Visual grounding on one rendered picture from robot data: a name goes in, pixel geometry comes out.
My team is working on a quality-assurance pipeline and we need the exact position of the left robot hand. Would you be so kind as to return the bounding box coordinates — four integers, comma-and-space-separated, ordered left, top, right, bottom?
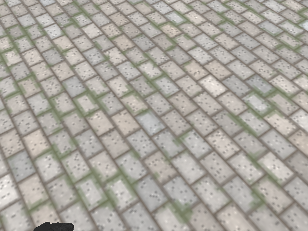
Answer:
34, 221, 74, 231

